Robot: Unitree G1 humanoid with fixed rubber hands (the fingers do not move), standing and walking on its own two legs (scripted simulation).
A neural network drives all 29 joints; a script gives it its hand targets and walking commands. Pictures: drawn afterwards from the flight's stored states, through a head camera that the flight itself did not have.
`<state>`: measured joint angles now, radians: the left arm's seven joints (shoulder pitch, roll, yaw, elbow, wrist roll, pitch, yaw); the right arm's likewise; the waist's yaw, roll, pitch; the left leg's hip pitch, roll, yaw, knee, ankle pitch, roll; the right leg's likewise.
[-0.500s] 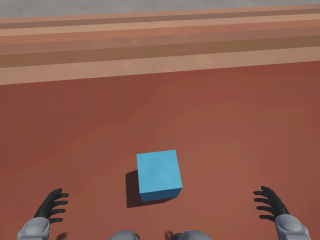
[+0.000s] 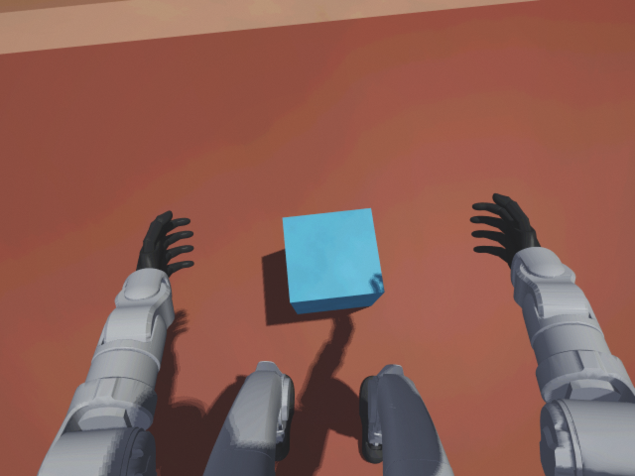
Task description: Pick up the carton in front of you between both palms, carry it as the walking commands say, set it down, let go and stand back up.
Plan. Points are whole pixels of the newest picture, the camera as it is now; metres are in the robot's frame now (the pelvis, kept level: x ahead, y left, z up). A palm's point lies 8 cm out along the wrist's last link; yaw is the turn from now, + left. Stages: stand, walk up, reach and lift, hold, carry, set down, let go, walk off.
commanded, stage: reach and lift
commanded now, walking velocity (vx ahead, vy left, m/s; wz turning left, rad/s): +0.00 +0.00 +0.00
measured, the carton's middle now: (331, 265) +0.46 +0.01 -0.57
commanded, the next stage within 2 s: none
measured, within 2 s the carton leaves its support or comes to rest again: neither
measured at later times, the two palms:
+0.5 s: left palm (220, 214) +0.46 +0.19 -0.18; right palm (447, 184) +0.52 -0.18 -0.18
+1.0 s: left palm (243, 260) +0.44 +0.20 -0.42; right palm (412, 242) +0.49 -0.17 -0.42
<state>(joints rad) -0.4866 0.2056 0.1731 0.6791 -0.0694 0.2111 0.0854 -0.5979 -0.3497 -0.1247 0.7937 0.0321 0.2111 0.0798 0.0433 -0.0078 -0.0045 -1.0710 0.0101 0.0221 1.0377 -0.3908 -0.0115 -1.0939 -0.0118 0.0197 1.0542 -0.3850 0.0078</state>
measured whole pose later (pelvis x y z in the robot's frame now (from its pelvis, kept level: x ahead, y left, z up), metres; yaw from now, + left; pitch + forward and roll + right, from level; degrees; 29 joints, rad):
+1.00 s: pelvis -0.07 +0.00 -0.26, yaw +3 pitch +44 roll +3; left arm -1.23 0.24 0.19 0.94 -0.21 0.08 0.17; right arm -1.37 -0.43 -0.04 1.08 0.18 0.08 -0.07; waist 0.05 0.00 0.16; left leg -2.21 0.00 0.01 1.96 -0.52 -0.03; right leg -2.24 0.00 0.04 1.98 -0.51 0.00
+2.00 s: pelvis -0.07 -0.01 -0.32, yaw +3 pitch +37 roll +3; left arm -1.46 0.20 0.26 1.13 -0.12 0.09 0.16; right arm -1.62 -0.38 0.02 1.29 0.15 0.10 -0.07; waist 0.04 0.03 0.34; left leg -2.28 -0.03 0.00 2.17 -0.54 -0.05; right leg -2.31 -0.01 0.04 2.19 -0.54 -0.01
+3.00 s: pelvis -0.04 +0.00 -0.13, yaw -1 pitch +39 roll +1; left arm -0.79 -0.09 0.45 0.56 0.17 0.39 0.08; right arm -0.87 0.02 -0.39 0.64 -0.19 0.40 -0.03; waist 0.02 -0.01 -0.23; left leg -1.72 -0.04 -0.03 1.56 -0.51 -0.03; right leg -1.76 0.05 0.06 1.56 -0.47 0.02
